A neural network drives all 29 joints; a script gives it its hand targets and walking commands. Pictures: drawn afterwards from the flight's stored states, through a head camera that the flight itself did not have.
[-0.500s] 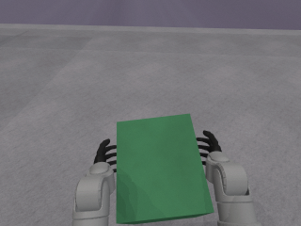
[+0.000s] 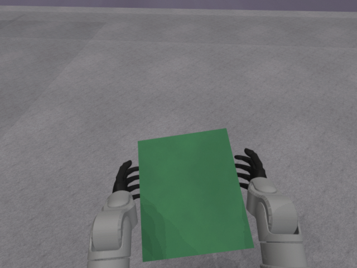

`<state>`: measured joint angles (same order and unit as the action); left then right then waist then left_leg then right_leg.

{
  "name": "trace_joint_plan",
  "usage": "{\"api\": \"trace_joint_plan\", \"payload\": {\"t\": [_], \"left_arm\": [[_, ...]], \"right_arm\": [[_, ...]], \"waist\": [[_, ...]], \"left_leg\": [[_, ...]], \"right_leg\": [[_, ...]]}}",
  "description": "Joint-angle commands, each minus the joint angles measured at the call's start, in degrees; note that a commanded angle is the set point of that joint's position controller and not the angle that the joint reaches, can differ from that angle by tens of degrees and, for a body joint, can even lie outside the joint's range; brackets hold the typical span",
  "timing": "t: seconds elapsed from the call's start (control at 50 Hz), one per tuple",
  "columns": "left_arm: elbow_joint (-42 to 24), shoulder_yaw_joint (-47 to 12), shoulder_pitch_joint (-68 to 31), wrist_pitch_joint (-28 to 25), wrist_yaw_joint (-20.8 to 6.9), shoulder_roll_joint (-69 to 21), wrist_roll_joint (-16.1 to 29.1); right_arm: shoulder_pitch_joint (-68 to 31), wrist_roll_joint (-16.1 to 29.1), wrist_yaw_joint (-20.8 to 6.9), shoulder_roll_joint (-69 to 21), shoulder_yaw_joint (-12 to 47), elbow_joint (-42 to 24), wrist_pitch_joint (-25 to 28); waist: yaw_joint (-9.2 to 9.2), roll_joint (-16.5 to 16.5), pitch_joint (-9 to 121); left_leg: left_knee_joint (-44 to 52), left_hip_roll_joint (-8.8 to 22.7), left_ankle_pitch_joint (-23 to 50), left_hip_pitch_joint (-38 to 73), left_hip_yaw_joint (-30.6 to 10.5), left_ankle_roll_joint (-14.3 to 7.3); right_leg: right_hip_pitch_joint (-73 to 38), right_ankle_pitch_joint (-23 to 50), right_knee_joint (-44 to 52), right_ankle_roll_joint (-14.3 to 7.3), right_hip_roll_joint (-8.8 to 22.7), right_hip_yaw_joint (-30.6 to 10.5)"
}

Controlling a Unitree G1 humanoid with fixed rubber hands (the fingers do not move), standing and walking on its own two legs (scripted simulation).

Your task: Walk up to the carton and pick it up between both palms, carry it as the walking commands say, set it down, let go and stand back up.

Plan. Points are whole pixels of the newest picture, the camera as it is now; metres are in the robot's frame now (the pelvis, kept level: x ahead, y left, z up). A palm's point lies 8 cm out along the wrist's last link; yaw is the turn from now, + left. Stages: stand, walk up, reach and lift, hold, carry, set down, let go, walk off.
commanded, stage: carry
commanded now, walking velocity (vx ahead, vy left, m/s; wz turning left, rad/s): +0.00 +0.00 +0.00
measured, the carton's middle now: (191, 197) +0.31 +0.00 -0.04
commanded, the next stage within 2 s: hold in 0.46 s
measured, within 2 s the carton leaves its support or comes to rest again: neither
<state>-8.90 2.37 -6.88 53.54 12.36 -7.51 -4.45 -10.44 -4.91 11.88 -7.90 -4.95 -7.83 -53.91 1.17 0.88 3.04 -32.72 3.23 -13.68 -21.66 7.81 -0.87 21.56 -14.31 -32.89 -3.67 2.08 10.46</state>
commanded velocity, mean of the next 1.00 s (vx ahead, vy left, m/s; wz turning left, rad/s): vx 0.00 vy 0.00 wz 0.00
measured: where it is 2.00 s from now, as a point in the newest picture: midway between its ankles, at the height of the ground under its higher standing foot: outside the picture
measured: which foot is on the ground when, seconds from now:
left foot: down 0.00-1.00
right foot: down 0.00-1.00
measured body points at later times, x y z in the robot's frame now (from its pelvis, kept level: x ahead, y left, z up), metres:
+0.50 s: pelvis +0.00 +0.00 +0.00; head -0.02 +0.00 +0.45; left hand +0.28 +0.15 +0.04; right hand +0.28 -0.14 +0.03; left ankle +0.03 +0.11 -0.73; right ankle +0.03 -0.08 -0.73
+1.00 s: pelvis -0.02 +0.00 +0.00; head -0.06 +0.00 +0.45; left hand +0.27 +0.16 +0.04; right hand +0.29 -0.13 +0.05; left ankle +0.03 +0.11 -0.73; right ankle +0.03 -0.08 -0.73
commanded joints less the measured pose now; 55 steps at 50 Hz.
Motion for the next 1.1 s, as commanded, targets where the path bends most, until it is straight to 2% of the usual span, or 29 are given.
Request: {"api": "trace_joint_plan", "payload": {"t": [0.0, 0.02, 0.1, 0.12, 0.16, 0.2, 0.22, 0.24, 0.26, 0.32, 0.44, 0.46, 0.54, 0.58, 0.6, 0.62, 0.64, 0.66, 0.7, 0.76, 0.8, 0.86, 0.88, 0.92, 0.94, 0.96, 1.0, 1.02, 1.08], "left_arm": [[-23.5, -29.9, -20.0, -0.5, -10.0, -48.7, 20.4], [-9.9, -24.7, -21.4, -1.2, -10.8, -44.5, 15.4], [-18.2, -28.5, -23.8, -0.3, -10.2, -46.7, 18.4], [-3.0, -24.1, -20.2, -0.9, -11.6, -41.2, 12.1], [-12.9, -26.0, -23.3, -1.4, -11.3, -44.0, 15.0], [11.0, -17.2, -18.8, -3.4, -12.9, -38.2, 7.6], [-9.1, -28.8, -29.2, -3.9, -12.4, -48.4, 17.5], [5.0, -21.7, -21.0, -4.4, -13.5, -42.5, 9.8], [-15.1, -30.8, -27.4, -4.5, -13.3, -51.3, 18.8], [4.6, -22.3, -20.6, -4.8, -14.2, -47.0, 10.4], [3.1, -25.5, -25.1, -9.8, -16.5, -47.6, 10.7], [19.7, -17.1, -19.5, -11.2, -16.1, -37.3, 4.2], [9.6, -25.9, -27.3, -16.5, -20.2, -46.9, 8.7], [1.4, -30.6, -29.8, -17.3, -20.2, -48.3, 11.9], [1.7, -31.7, -32.4, -16.8, -20.9, -51.6, 12.2], [4.2, -29.8, -33.9, -16.5, -21.0, -51.1, 10.8], [2.9, -31.1, -35.2, -17.1, -21.9, -52.0, 11.2], [-2.1, -33.5, -38.6, -18.3, -22.5, -52.0, 13.3], [1.9, -32.4, -37.2, -16.4, -22.6, -53.6, 12.0], [8.2, -28.9, -33.5, -15.7, -23.4, -52.4, 9.8], [11.2, -28.0, -34.7, -14.3, -23.6, -52.8, 9.2], [12.1, -27.3, -32.5, -14.4, -24.3, -52.2, 8.8], [18.3, -24.2, -32.3, -13.7, -25.4, -52.1, 6.0], [18.0, -23.0, -38.6, -14.6, -26.2, -50.9, 6.5], [18.1, -26.3, -37.6, -14.6, -27.0, -55.7, 8.3], [15.5, -23.1, -41.6, -15.1, -26.7, -54.5, 7.4], [13.2, -28.1, -49.5, -15.8, -26.8, -58.3, 10.2], [15.6, -25.1, -49.3, -15.3, -26.9, -58.2, 9.3], [20.2, -23.2, -51.0, -15.3, -27.5, -59.9, 8.8]], "right_arm": [[-18.4, 20.6, -9.9, -48.0, 30.6, -22.1, 0.5], [-14.6, 13.1, -10.9, -42.7, 22.0, -5.0, 0.6], [-14.8, 15.4, -9.9, -46.1, 25.1, -10.5, -0.6], [-9.2, 8.5, -11.6, -40.7, 19.7, 6.1, 0.4], [-17.1, 13.9, -11.1, -44.0, 25.5, -8.1, 0.8], [-16.7, 5.4, -12.3, -34.9, 15.6, 10.2, 4.1], [-25.2, 15.2, -11.5, -47.7, 27.6, -10.0, 4.3], [-18.2, 8.3, -13.2, -41.5, 21.1, 5.9, 4.8], [-27.6, 17.3, -11.9, -49.4, 31.4, -14.2, 5.7], [-25.3, 10.1, -13.2, -42.8, 24.8, -2.0, 6.2], [-23.4, 9.8, -15.4, -45.9, 27.4, 1.2, 10.3], [-19.4, 3.9, -15.0, -37.9, 18.8, 16.9, 10.9], [-32.0, 10.3, -16.7, -48.6, 31.3, 0.5, 16.9], [-29.2, 12.4, -18.3, -52.8, 35.5, -0.8, 16.9], [-31.6, 13.8, -18.8, -55.5, 37.8, -1.2, 16.4], [-34.6, 12.9, -19.3, -54.3, 37.5, -1.8, 16.4], [-31.4, 12.9, -19.9, -57.8, 37.5, 1.9, 16.4], [-34.2, 14.1, -20.2, -57.2, 38.9, -1.8, 16.9], [-35.3, 14.0, -21.5, -58.4, 38.2, 2.2, 16.2], [-33.5, 12.2, -22.3, -58.2, 35.7, 7.3, 15.4], [-27.0, 8.6, -23.0, -57.2, 29.5, 15.5, 13.8], [-25.9, 8.8, -23.8, -58.9, 29.5, 16.6, 13.6], [-29.7, 8.5, -24.1, -58.7, 28.3, 16.8, 14.3], [-34.6, 7.8, -24.6, -59.7, 27.8, 19.6, 14.3], [-36.1, 8.1, -24.4, -59.1, 28.8, 12.9, 15.3], [-37.8, 8.3, -25.3, -59.0, 28.5, 14.4, 14.9], [-38.5, 7.1, -25.1, -60.6, 27.2, 16.7, 15.7], [-41.8, 8.3, -25.4, -61.5, 26.8, 19.2, 15.8], [-48.1, 9.0, -26.3, -62.0, 26.9, 18.7, 16.3]], "waist": [[-1.51, 2.0, 25.7], [-1.66, -0.6, 25.4], [-1.68, 3.2, 24.9], [-1.74, -1.8, 21.4], [-1.44, 2.0, 18.4], [-1.40, 0.0, 17.5], [-1.45, 0.9, 16.1], [-1.60, -1.6, 17.7], [-1.73, 2.0, 17.8], [-1.74, 0.4, 20.9], [-2.02, 1.1, 21.6], [-0.93, -1.6, 1.5], [-0.22, -1.0, 15.3], [-3.30, 0.8, 28.0], [-0.54, -3.4, 29.9], [0.76, 0.2, 26.6], [-1.10, -4.1, 28.4], [-2.80, 0.0, 33.6], [0.42, -2.7, 29.9], [0.33, 0.4, 23.5], [-2.13, -3.4, 18.3], [-0.62, 1.1, 16.5], [0.80, -3.1, 16.5], [1.16, 0.3, 14.4], [-3.26, -0.4, 13.8], [1.34, -0.4, 17.0], [-4.74, -1.9, 19.2], [-0.83, -4.7, 18.3], [-0.21, -1.1, 19.5]], "left_leg": [[1.1, 6.1, 17.5, 8.0, -7.0, -3.0], [3.1, 5.9, 17.5, 9.5, -6.5, -2.4], [2.0, 6.0, 13.7, 8.9, -6.9, -3.0], [4.3, 5.8, 10.7, 6.3, -6.6, -2.5], [5.8, 5.5, 1.9, 3.8, -7.5, -2.5], [6.8, 5.3, -1.0, 4.6, -7.0, -2.2], [6.9, 5.1, -1.8, 4.1, -7.0, -2.3], [8.2, 5.0, -3.1, 4.9, -6.9, -2.5], [4.8, 4.5, 1.0, 4.3, -6.0, -1.6], [5.4, 5.3, 3.3, 6.8, -6.9, -2.4], [5.4, 4.9, 3.8, 7.8, -6.8, -1.7], [7.6, -5.9, 2.4, 13.2, -11.9, -1.5], [4.3, -5.3, 11.6, 13.4, -12.9, -2.1], [3.1, -5.8, 19.9, 15.7, -14.8, -1.8], [3.3, -6.1, 19.5, 13.9, -14.3, -1.7], [2.9, -6.3, 15.5, 13.5, -14.0, -1.7], [3.0, -6.6, 17.2, 13.5, -14.0, -1.3], [1.8, -6.4, 19.2, 15.0, -15.1, -1.8], [2.2, -5.9, 17.2, 15.0, -15.0, -1.8], [3.8, -6.3, 11.7, 12.4, -14.4, -2.5], [4.7, -5.6, 11.2, 15.8, -14.3, -1.6], [5.7, -6.2, 13.9, 16.3, -13.9, -2.3], [7.5, -7.7, 9.6, 13.6, -11.2, -1.5], [7.5, -7.2, 4.5, 12.9, -11.5, -2.3], [6.5, -6.2, 7.5, 13.9, -13.5, -2.1], [6.9, -7.4, 4.5, 14.6, -11.0, -1.5], [5.8, -6.0, 6.3, 16.2, -13.9, -1.0], [7.2, -6.8, 4.2, 14.1, -11.9, -0.8], [6.6, -6.4, -0.4, 13.5, -11.8, -0.9]], "right_leg": [[-12.2, 21.6, 3.5, -0.1, 8.7, -8.8], [-10.3, 19.0, 3.3, -0.4, 8.2, -8.8], [-9.6, 16.9, 5.0, 0.6, 8.0, -8.6], [-9.5, 12.9, 4.9, 0.3, 8.3, -8.8], [-7.0, 4.4, 7.7, 0.0, 7.9, -10.4], [-4.3, -0.4, 9.0, 0.2, 7.0, -10.8], [-4.2, -2.9, 10.6, 0.1, 7.8, -12.1], [-4.6, -4.4, 9.6, 0.1, 6.6, -10.6], [-5.2, -1.3, 11.0, 0.6, 7.6, -10.8], [-7.5, 5.9, 8.4, 0.1, 6.9, -9.9], [-8.5, 9.0, 7.9, 1.0, 6.6, -9.6], [-7.6, 0.2, 10.2, 2.3, -2.6, -15.3], [-14.6, 12.3, 6.5, 3.4, -3.7, -16.7], [-20.7, 26.1, 3.6, 4.3, -3.6, -16.1], [-23.8, 25.4, 3.3, 3.6, -3.4, -17.2], [-20.0, 20.8, 3.5, 3.6, -3.6, -17.0], [-20.3, 24.9, 3.3, 3.8, -2.9, -16.8], [-20.4, 23.7, 2.7, 4.0, -3.7, -16.3], [-17.3, 17.1, 2.7, 3.5, -4.1, -16.4], [-16.9, 11.9, 4.8, 3.4, -4.1, -16.4], [-11.4, 8.8, 6.3, 2.5, -4.5, -15.5], [-15.0, 12.1, 7.1, 3.5, -4.6, -15.7], [-19.8, 10.3, 8.8, 4.2, -4.2, -15.2], [-16.5, 0.3, 10.1, 3.9, -4.2, -16.2], [-14.0, 6.0, 8.7, 3.3, -4.7, -16.1], [-16.2, 0.3, 9.5, 3.4, -4.8, -15.4], [-12.5, 4.4, 8.1, 2.3, -5.1, -15.3], [-16.1, 2.1, 8.1, 2.5, -4.7, -15.4], [-13.7, -4.0, 8.0, 2.7, -4.8, -15.1]]}}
